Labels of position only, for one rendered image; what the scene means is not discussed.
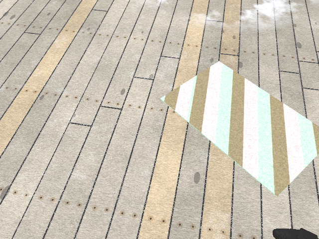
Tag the robot right hand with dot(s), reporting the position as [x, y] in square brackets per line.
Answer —
[286, 233]

